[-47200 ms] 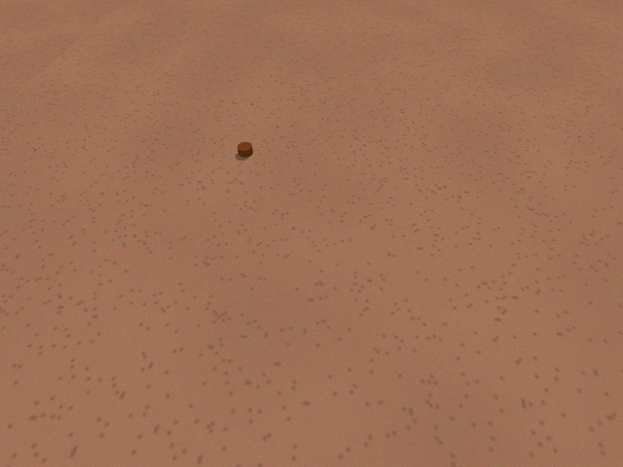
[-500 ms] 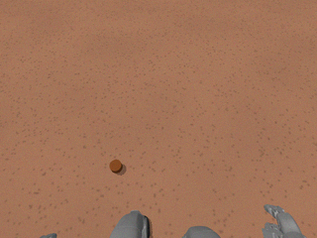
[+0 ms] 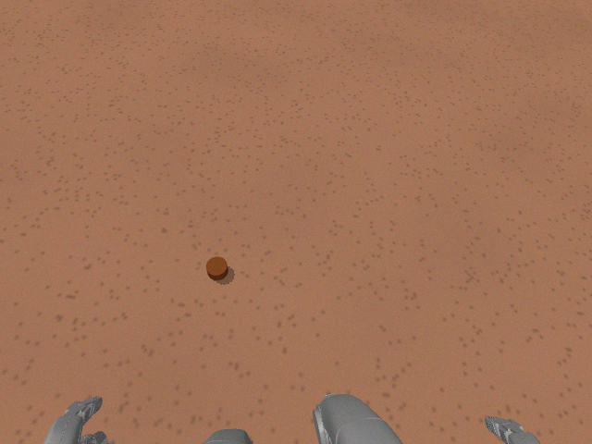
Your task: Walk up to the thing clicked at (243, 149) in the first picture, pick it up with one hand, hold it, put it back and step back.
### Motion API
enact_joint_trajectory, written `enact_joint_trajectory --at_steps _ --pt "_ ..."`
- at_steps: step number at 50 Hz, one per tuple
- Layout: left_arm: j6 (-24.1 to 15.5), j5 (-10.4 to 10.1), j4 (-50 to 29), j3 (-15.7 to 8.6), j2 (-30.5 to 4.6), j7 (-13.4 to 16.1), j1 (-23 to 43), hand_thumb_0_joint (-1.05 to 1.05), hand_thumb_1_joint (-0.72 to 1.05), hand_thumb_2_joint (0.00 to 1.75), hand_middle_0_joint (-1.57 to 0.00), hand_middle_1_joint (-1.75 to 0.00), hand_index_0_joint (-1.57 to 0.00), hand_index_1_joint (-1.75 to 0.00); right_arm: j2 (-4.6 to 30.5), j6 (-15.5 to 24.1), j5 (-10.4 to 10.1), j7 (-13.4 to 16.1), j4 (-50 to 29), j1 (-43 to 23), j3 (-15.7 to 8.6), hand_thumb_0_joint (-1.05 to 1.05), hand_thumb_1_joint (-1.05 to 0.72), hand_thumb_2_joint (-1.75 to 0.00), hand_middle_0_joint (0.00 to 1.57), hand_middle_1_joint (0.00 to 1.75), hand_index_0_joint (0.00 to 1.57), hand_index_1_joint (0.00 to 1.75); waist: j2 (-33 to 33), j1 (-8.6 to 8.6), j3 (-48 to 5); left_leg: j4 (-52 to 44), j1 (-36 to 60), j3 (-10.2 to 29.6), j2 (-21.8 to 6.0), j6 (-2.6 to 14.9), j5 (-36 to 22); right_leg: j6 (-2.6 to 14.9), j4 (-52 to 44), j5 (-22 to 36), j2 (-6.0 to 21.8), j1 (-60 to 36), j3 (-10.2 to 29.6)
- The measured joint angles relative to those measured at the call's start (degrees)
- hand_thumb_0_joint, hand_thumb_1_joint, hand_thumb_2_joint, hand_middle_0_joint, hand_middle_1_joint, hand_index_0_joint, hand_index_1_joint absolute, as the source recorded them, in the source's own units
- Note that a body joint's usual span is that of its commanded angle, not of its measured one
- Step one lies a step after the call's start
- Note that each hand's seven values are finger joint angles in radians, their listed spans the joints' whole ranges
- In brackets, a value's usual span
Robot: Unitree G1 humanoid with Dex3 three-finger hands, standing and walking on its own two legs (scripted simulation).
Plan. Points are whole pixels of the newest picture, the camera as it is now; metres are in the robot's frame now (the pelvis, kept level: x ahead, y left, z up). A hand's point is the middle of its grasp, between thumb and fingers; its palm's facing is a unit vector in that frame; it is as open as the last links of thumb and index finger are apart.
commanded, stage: step back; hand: left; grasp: from above
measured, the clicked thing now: (217, 268) +0.70 +0.22 -0.75
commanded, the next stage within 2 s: stand in 1.90 s
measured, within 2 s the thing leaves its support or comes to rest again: neither
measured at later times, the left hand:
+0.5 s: hand out of the picture -0.07 +0.25 -0.13, palm faces -0.03 -0.89 -0.46, open 7.4 cm
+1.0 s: hand out of the picture -0.29 +0.24 -0.16, palm faces -0.06 -0.92 -0.39, open 7.3 cm
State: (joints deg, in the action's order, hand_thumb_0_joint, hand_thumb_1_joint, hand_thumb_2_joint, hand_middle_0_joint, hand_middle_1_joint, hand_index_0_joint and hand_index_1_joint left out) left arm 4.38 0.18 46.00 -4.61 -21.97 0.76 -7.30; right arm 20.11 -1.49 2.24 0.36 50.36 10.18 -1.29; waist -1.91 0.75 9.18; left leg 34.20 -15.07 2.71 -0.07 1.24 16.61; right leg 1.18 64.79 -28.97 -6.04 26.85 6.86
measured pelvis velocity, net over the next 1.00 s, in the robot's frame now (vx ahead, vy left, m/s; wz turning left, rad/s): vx -0.35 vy -0.02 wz -0.07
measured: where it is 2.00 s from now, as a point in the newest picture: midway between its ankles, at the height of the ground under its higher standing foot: outside the picture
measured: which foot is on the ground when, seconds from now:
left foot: down 0.00-0.26, up 0.28-0.58, down 0.60-1.00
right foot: up 0.00-0.20, down 0.22-0.62, up 0.64-0.92, down 0.94-1.00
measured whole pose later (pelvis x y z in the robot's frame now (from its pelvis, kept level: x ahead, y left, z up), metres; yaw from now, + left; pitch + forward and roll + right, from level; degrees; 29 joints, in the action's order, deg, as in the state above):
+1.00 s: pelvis -0.35 -0.02 -0.01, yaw -4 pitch -4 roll -3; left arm 0.3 2.0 55.7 -3.9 -20.7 0.1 -14.1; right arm 22.9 -2.4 2.1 -0.4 49.5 6.0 -3.1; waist 3.6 -0.2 6.9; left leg 39.1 -22.6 1.8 -3.7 1.1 17.0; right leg 0.4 31.3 -20.5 -3.7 6.9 1.0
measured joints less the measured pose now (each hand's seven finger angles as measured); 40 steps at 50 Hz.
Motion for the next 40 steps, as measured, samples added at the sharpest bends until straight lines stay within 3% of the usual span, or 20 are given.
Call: enact_joint_trajectory --at_steps 3,7,11,13,15,17,19,22,28,30,32,33,35,37,40 --pt "-0.58 0.01 0.14 -0.53 -0.53 -0.04 -1.49 0.01 0.91 0.9 -0.2 -0.3 -0.21 -0.3 0.06 0.34 -0.28 0.29 -1.17 -1.34 -0.14 0.0 -0.9 -0.9 0.21 0.3 0.2 0.3 -0.13 -0.95 -0.39 -1.42 -1.56 -0.78 -0.9 -0.22 -2.37 -1.02 3.14 0.21 -0.4 -1.84 1.12" --pt "-0.99 0.28 0.79 -0.85 -1.22 0.12 -2.79 0.01 0.91 0.9 -0.2 -0.3 -0.21 -0.3 0.63 0.57 -0.6 0.59 -3.41 -4.08 -0.43 0.0 -0.9 -0.9 0.21 0.3 0.2 0.3 -0.05 -1.87 0.96 -0.32 -4.49 -2.27 -1.91 -0.4 -4.23 -2.75 -5.42 -0.56 1.93 -6.84 0.11" --pt "-1.74 0.47 2.24 -0.57 -1.27 -0.19 -3.72 0.01 0.91 0.9 -0.2 -0.3 -0.21 -0.3 1.95 -0.11 -0.77 0.36 -5.09 -6.51 -0.66 0.0 -0.9 -0.9 0.21 0.3 0.2 0.3 1.04 -2.36 1.93 3.28 -8.56 -3.65 -3.1 -1.73 -5.13 -2.29 -23.8 4.79 5.03 -13.39 -3.07" --pt "-2.16 0.99 3.88 -0.29 0.53 -0.31 -3.25 0.01 0.91 0.9 -0.2 -0.3 -0.21 -0.3 3.55 -0.89 -1.25 0.36 -4.58 -7.49 -1.29 0.0 -0.9 -0.9 0.21 0.3 0.2 0.3 5.45 -1.42 3.18 5.6 -10.17 -1.25 -5.15 -1.83 -5.46 -1.33 -27.26 6.24 2.85 -15.0 -5.45" --pt "-2.24 1.66 3.88 0.36 1.47 -0.98 -4.45 0.01 0.91 0.9 -0.2 -0.3 -0.21 -0.3 3.74 -1.86 -1.64 0.74 -3.43 -6.55 -1.8 0.0 -0.91 -0.9 0.21 0.3 0.2 0.3 6.56 -1.12 1.98 10.25 -12.28 2.32 -2.4 -1.38 3.34 -0.64 -26.49 7.3 3.08 -13.66 -6.36" --pt "-2.01 1.9 3.57 0.58 1.39 -1.09 -5.92 0.01 0.91 0.9 -0.21 -0.3 -0.21 -0.3 3.06 -2.49 -1.93 0.77 -2.11 -5.08 -1.73 0.0 -0.91 -0.9 0.2 0.3 0.2 0.3 4.07 -2.95 0.4 19.96 -13.74 3.33 2.18 -1.55 9.88 -0.16 -26.16 8.48 5.19 -11.88 -4.05" --pt "-1.7 1.95 3.68 0.55 1.68 -0.86 -6.48 0.01 0.9 0.9 -0.21 -0.3 -0.21 -0.3 3.27 -2.35 -2.23 0.53 -1.47 -3.29 -1.61 0.0 -0.91 -0.9 0.2 0.3 0.2 0.3 3.25 -2.95 -0.76 27.46 -13.96 4.99 5.36 -1.38 10.39 -0.29 -28.2 10.67 6.63 -11.22 -3.49" --pt "-1.69 2.1 2.81 0.22 1.77 -0.49 -5.7 0.01 0.9 0.9 -0.21 -0.3 -0.21 -0.3 3.92 -1.73 -2.24 0.94 -0.91 -0.62 -1.52 0.0 -0.91 -0.9 0.2 0.3 0.2 0.3 3.64 -2.09 -1.7 31.27 -12.02 6.04 6.66 -1.89 10.23 -0.63 -29.96 13.3 7.43 -9.34 -4.47" --pt "-2.16 2.06 -1.53 0.1 0.35 0.64 -0.92 0.01 0.9 0.9 -0.21 -0.3 -0.21 -0.3 3.42 -1.58 -1.54 1.25 0.46 1.4 -1.31 0.0 -0.91 -0.9 0.2 0.3 0.2 0.3 3.89 -0.71 0.77 14.95 -2.58 2.05 2.9 -2.51 13.24 -1.06 -27.99 16.16 8.15 -4.54 -8.22" --pt "-1.84 1.59 -2.46 0.16 -0.55 0.74 0.92 0.01 0.9 0.9 -0.21 -0.3 -0.21 -0.3 2.55 -1.22 -1.2 0.99 0.73 1.3 -1.29 0.0 -0.91 -0.9 0.2 0.3 0.2 0.3 2.54 -0.39 1.9 5.69 0.91 0.24 2.3 -1.56 7.81 -1.56 -25.75 16.52 9.11 -2.51 -8.91" --pt "-1.09 1.1 -2.11 -0.09 -1.84 0.81 2.33 0.01 0.9 0.9 -0.21 -0.3 -0.21 -0.3 0.34 -1.16 -0.65 0.63 1.27 0.3 -1.13 0.0 -0.91 -0.9 0.2 0.3 0.2 0.3 -2.21 -1.52 3.89 3.65 1.97 -2.26 4.75 -0.2 4.27 -1.23 -23.9 16.62 10.89 -1.45 -5.85" --pt "-0.69 0.79 -1.54 -0.08 -1.74 0.91 2.24 0.01 0.9 0.9 -0.2 -0.3 -0.21 -0.3 -0.03 -1.27 -0.44 0.12 1.05 0.4 -0.8 0.0 -0.91 -0.9 0.2 0.3 0.2 0.3 -2.67 -1.55 3.58 3.83 1.53 -2.59 4.6 0.2 3.82 -0.87 -21.45 11.35 9.73 -0.67 -4.55" --pt "0.02 0.69 0.07 0.23 -0.82 0.98 1.76 0.01 0.91 0.9 -0.2 -0.3 -0.21 -0.3 0.13 -1.29 -0.07 -0.54 0.77 0.68 -0.36 0.0 -0.91 -0.9 0.21 0.3 0.2 0.3 -0.73 -0.04 2.28 4.11 0.22 -0.99 2.59 0.73 2.83 -0.8 -11.4 1.7 5.08 0.79 -2.96" --pt "0.3 0.26 1.05 0.38 -0.41 0.66 0.88 0.01 0.91 0.9 -0.2 -0.3 -0.21 -0.3 0.1 -1.38 0.44 -0.42 0.62 0.73 -0.17 0.0 -0.91 -0.9 0.21 0.3 0.2 0.3 0.29 0.38 0.75 1.98 -0.38 -0.24 1.03 0.73 0.58 -0.47 -1.56 -0.15 1.46 1.43 -1.08" --pt "-0.33 -0.04 1.43 0.27 -0.51 0.28 -1.04 0.01 0.91 0.9 -0.2 -0.3 -0.21 -0.3 0.23 -1.29 0.42 -0.16 -0.01 -0.36 -0.23 0.0 -0.9 -0.9 0.21 0.3 0.2 0.3 0.23 -0.65 -1.01 -1.19 -1.8 -1.1 -0.28 0.39 -2.83 -0.72 4.41 1.2 -0.07 -0.34 0.26"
